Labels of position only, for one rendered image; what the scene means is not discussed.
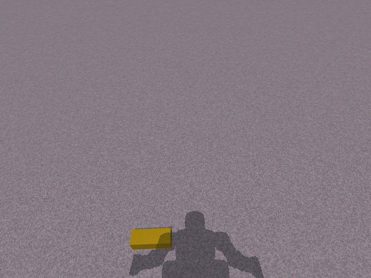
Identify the carton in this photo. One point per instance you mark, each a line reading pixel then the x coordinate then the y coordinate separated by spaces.
pixel 151 238

